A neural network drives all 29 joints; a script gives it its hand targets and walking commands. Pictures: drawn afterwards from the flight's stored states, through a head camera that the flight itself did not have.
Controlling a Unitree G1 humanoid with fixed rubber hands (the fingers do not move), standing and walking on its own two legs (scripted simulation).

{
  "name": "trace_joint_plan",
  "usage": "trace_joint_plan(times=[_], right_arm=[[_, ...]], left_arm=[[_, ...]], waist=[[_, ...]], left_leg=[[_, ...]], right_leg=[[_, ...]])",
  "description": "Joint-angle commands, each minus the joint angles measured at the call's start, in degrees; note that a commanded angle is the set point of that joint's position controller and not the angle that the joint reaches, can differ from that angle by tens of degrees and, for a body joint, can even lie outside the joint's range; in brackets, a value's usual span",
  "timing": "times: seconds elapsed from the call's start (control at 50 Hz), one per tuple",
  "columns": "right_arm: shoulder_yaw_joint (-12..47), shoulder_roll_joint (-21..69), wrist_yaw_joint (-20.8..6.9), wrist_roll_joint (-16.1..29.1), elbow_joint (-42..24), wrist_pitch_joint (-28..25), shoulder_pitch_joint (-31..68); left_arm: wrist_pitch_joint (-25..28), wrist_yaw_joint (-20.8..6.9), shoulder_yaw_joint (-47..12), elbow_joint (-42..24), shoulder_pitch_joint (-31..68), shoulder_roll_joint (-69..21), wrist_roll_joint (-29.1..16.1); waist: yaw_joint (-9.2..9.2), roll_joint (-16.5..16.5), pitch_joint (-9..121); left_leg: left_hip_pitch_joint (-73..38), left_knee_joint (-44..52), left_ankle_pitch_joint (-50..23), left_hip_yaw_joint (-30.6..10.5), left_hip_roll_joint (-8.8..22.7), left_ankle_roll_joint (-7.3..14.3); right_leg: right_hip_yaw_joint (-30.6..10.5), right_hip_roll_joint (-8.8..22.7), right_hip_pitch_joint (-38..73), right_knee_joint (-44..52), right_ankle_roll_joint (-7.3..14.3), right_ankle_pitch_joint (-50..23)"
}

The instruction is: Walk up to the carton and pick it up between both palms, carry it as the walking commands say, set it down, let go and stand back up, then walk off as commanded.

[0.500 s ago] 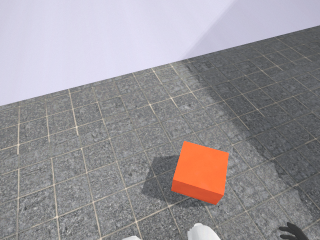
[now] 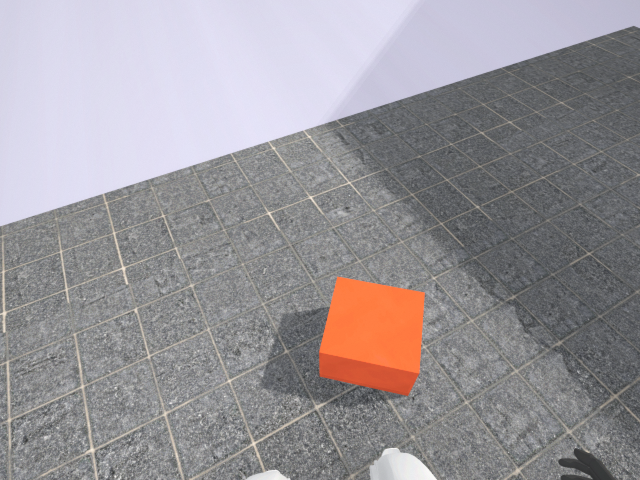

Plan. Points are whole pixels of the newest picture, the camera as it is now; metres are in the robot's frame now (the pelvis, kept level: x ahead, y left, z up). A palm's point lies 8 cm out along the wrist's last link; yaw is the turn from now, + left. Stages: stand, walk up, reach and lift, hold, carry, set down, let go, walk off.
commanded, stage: walk up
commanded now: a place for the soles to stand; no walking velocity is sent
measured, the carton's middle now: (371, 334) +0.63 -0.13 -0.63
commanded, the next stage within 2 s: none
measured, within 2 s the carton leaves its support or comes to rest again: neither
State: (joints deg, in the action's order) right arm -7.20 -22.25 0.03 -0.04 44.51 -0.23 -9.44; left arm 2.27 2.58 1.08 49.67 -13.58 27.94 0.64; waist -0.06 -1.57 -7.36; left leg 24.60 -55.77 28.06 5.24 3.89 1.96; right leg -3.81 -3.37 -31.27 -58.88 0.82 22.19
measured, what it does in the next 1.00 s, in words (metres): steps on the spot: right foot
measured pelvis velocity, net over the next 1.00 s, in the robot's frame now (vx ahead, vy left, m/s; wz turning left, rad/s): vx -0.01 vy -0.07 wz -0.14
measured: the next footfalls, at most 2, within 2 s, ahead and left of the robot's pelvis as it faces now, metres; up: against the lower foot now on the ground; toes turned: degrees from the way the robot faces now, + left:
right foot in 0.18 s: +0.09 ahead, -0.21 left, +0.00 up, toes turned -8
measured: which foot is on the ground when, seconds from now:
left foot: down 0.00-1.00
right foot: up 0.00-0.16, down 0.18-1.00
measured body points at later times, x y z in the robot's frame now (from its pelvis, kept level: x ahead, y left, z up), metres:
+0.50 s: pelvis -0.01 -0.04 +0.00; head +0.03 -0.04 +0.45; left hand +0.10 +0.30 -0.10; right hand +0.09 -0.37 -0.10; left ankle +0.02 +0.07 -0.69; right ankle +0.06 -0.18 -0.68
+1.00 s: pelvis -0.01 -0.07 +0.00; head +0.01 -0.08 +0.45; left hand +0.11 +0.27 -0.09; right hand +0.07 -0.40 -0.10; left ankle +0.02 +0.06 -0.68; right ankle +0.05 -0.20 -0.69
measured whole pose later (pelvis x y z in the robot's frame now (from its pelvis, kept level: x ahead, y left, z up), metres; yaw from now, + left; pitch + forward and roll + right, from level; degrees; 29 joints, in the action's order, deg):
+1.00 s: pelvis -0.01 -0.07 +0.00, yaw -8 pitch -3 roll +0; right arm -7.2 -22.3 -0.3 0.0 44.9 1.2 -9.0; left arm 5.8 3.0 1.1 49.7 -15.7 27.6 0.6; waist -0.1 -0.9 -6.6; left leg 24.5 -56.2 31.6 3.6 4.4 0.2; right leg -4.0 -2.7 -29.6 -53.7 0.9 21.1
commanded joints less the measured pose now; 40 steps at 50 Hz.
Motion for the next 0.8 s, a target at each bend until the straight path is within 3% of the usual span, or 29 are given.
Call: trace_joint_plan(times=[0.0,0.02,0.04,0.06,0.1,0.14,0.16,0.18,0.2,0.22,0.24,0.32,0.36,0.38,0.4,0.42,0.44,0.48,0.5,0.54,0.56,0.58,0.6,0.62,0.66,0.7,0.72,0.76,0.78], right_arm=[[-3.32,-16.2,0.71,-1.94,-2.49,-2.77,1.35],[-3.26,-16.37,0.88,-2.0,-2.77,-2.67,-0.96],[-3.03,-16.8,0.63,-2.26,-2.18,-2.26,-1.77],[-3.27,-16.62,0.42,-2.66,-3.39,-1.66,-0.29],[-3.64,-18.12,-0.45,-2.62,-4.16,-0.79,-0.64],[-2.65,-15.47,-1.26,-2.33,-6.14,0.43,4.01],[-1.88,-12.96,-1.26,-1.86,-7.38,0.8,6.18],[-1.22,-10.05,-1.23,-1.35,-8.4,1.5,7.79],[-0.47,-11.79,-0.77,-1.32,-9.67,1.98,10.03],[-1.79,-14.55,-0.54,-0.99,-7.27,1.78,11.64],[-1.33,-13.63,-0.48,-1.12,-5.23,1.61,8.85],[-3.13,-15.42,-1.05,-1.23,-2.0,1.23,-0.6],[-3.27,-13.64,-1.09,-1.57,-0.87,0.35,-2.91],[-3.35,-14.81,-0.56,-2.55,0.41,-0.54,-7.64],[-4.13,-18.84,-0.24,-2.6,0.34,-1.14,-5.76],[-4.3,-19.38,-0.29,-2.76,-1.31,-1.22,-1.65],[-3.15,-18.36,-0.72,-2.11,-3.34,-1.59,1.84],[-3.23,-17.11,-0.45,-2.22,-3.76,-1.55,3.29],[-3.19,-16.59,-0.31,-2.17,-4.06,-1.74,1.36],[-3.29,-17.12,-0.49,-2.07,-4.19,-1.05,2.03],[-2.83,-16.01,-0.54,-2.12,-4.13,-0.51,3.41],[-1.93,-13.6,-0.68,-1.61,-6.11,-0.1,5.57],[-1.57,-10.55,-0.97,0.09,-6.49,0.69,5.32],[-1.75,-11.99,-0.45,-0.73,-5.6,0.86,6.41],[-1.96,-13.13,-0.58,-1.43,-4.57,0.76,6.41],[-2.74,-14.24,-1.18,-1.86,-1.39,0.0,-1.44],[-4.08,-15.9,-1.1,-2.08,0.0,-0.38,-4.16],[-4.11,-18.43,-0.79,-2.07,-0.89,-1.27,-4.63],[-3.31,-18.9,-0.87,-1.9,-2.13,-1.36,-0.71]], left_arm=[[0.59,-0.35,5.66,-0.07,-3.59,13.11,1.57],[0.9,-0.41,5.22,-1.82,-1.44,11.61,1.14],[1.45,-0.29,4.8,-1.26,-0.55,9.97,0.89],[1.87,-0.53,4.49,-2.96,-1.71,10.08,0.38],[2.46,-0.2,4.7,-2.65,-3.31,11.18,0.41],[3.54,0.47,5.35,-0.2,-10.25,11.95,1.09],[3.88,0.9,6.6,2.06,-16.72,15.22,1.97],[4.15,1.58,8.06,1.5,-17.98,18.28,2.2],[3.94,1.83,6.98,-1.94,-12.64,21.07,1.35],[4.18,2.1,7.23,-1.63,-8.26,20.26,0.86],[4.27,2.25,6.53,-1.07,-4.76,19.84,1.32],[3.25,1.85,5.8,-2.93,-2.31,16.97,1.36],[2.77,1.53,4.82,-3.25,0.89,14.94,1.18],[2.62,1.71,3.53,-4.04,0.91,10.39,0.83],[2.69,1.92,2.68,-4.03,1.4,6.84,0.46],[2.56,2.53,3.32,-3.11,0.71,10.8,0.79],[2.12,2.3,4.03,-1.92,-2.57,12.96,0.97],[2.69,1.31,4.89,-0.15,-3.75,12.48,0.53],[3.13,1.04,4.66,-1.68,-3.09,11.14,0.9],[4.14,0.83,4.39,-1.98,-6.03,11.36,0.93],[4.59,0.89,5.04,-1.09,-9.17,12.08,0.8],[4.92,1.2,5.29,-0.4,-12.56,13.99,1.13],[5.02,1.55,6.85,0.09,-12.16,18.78,1.33],[4.77,2.01,6.07,-1.51,-10.42,18.73,0.45],[4.18,2.43,5.44,-1.51,-6.09,18.62,1.31],[3.56,1.99,4.18,-2.83,-0.33,16.18,1.35],[3.13,1.9,3.93,-3.25,0.89,14.79,1.26],[3.0,1.75,2.94,-3.56,3.02,9.95,0.69],[2.95,1.71,3.81,-2.37,0.27,12.28,0.72]], waist=[[1.64,-4.42,4.62],[2.42,-2.68,5.19],[3.22,-7.56,5.88],[3.08,-11.92,7.82],[3.51,-15.06,9.79],[-1.4,-8.75,12.25],[-4.25,1.16,11.03],[-6.26,16.48,9.6],[-3.77,9.23,10.38],[-2.81,3.56,5.44],[-0.69,8.0,4.31],[1.55,11.8,6.84],[4.68,7.89,6.47],[6.18,-2.99,8.85],[6.68,-15.07,7.49],[5.08,-9.68,5.42],[2.46,-5.77,6.05],[1.65,-7.09,5.59],[1.51,-9.43,7.43],[0.85,-8.42,11.87],[-0.27,-5.69,12.25],[-2.23,-1.32,14.1],[-2.11,5.44,14.07],[-1.23,8.35,13.08],[-0.65,10.56,6.75],[2.89,7.79,7.26],[5.27,5.3,8.84],[7.19,-10.87,7.42],[4.74,-11.51,6.77]], left_leg=[[-16.73,31.65,-3.22,-22.9,18.31,5.13],[-18.37,28.37,-15.23,-22.23,18.59,6.48],[-17.34,26.05,-19.28,-17.25,16.89,7.98],[-17.91,24.55,-19.72,-12.22,15.48,9.87],[-16.78,23.52,-13.66,-12.67,15.25,9.53],[-3.59,14.34,-12.17,-7.07,14.33,7.17],[6.24,1.45,-8.09,-4.4,10.95,4.04],[20.06,-11.4,0.46,-2.23,2.5,0.7],[18.38,-12.05,10.74,-10.72,0.05,-1.03],[16.63,-12.9,11.67,-12.08,0.61,-0.48],[13.99,-10.35,8.02,-12.88,1.84,0.37],[1.73,-1.66,6.14,-8.28,-0.74,1.1],[-8.28,10.3,3.05,-8.32,-2.01,1.33],[-15.33,24.93,7.24,-18.75,5.96,2.9],[-18.22,36.09,12.98,-30.52,15.8,5.43],[-16.29,37.39,7.63,-31.9,20.3,4.87],[-13.22,34.67,4.24,-28.58,21.26,7.72],[-11.03,29.72,-7.28,-20.05,18.74,10.7],[-12.34,26.95,-16.43,-20.32,18.99,11.83],[-13.72,15.75,-26.78,-10.99,14.47,8.84],[-8.79,10.22,-25.05,-5.85,9.44,5.85],[-1.34,1.5,-21.03,-2.59,6.29,2.51],[7.01,-5.25,-7.69,-4.73,-0.79,-0.67],[6.72,-5.36,8.07,-7.35,-2.0,-0.12],[6.7,-2.83,10.8,-9.69,-1.47,0.43],[-2.89,9.28,4.06,-8.74,-1.68,1.13],[-9.71,16.08,5.75,-13.55,2.45,3.19],[-15.13,33.34,16.11,-26.78,15.97,8.28],[-12.29,34.79,10.29,-29.26,21.36,12.07]], right_leg=[[0.2,2.52,-13.43,-9.21,-0.54,5.08],[1.55,3.34,-14.77,-7.04,-0.62,6.7],[3.52,3.7,-11.08,-3.97,-0.84,8.55],[6.76,3.1,-10.5,-0.83,-0.58,9.4],[8.5,2.18,-5.39,4.12,-0.33,10.32],[7.99,0.81,11.24,16.09,1.01,3.93],[-1.82,1.51,20.15,18.53,3.12,4.44],[-28.36,12.96,24.07,29.97,9.84,3.96],[-50.68,20.9,16.54,36.43,17.21,4.16],[-49.1,19.82,11.59,36.09,17.95,4.27],[-42.39,16.91,8.18,33.13,16.09,1.18],[-37.03,14.69,2.52,31.51,12.06,8.05],[-29.88,12.26,-4.95,26.27,10.76,4.23],[-16.31,7.2,-10.98,12.0,7.06,-3.66],[-3.0,-1.69,-18.06,-1.46,2.51,0.06],[-1.32,-0.11,-19.49,-5.28,0.54,7.43],[-1.87,2.19,-13.82,-6.78,0.31,9.4],[4.0,3.45,-8.48,-4.79,0.67,9.55],[4.47,3.61,-6.89,-4.1,1.14,11.19],[6.37,2.62,0.68,10.88,1.72,2.71],[3.63,2.17,7.08,15.02,2.23,-13.69],[-7.77,5.99,13.5,16.37,5.7,-24.14],[-31.36,14.37,17.38,22.33,12.16,-23.45],[-38.94,18.37,14.17,25.66,17.43,-21.51],[-39.91,16.31,6.78,29.55,16.11,-4.3],[-32.7,13.14,0.6,25.71,12.1,-0.55],[-24.05,10.26,-6.36,20.65,9.28,-1.85],[-1.59,0.51,-15.12,2.62,2.94,-1.37],[3.0,1.16,-13.04,-3.59,0.68,10.13]])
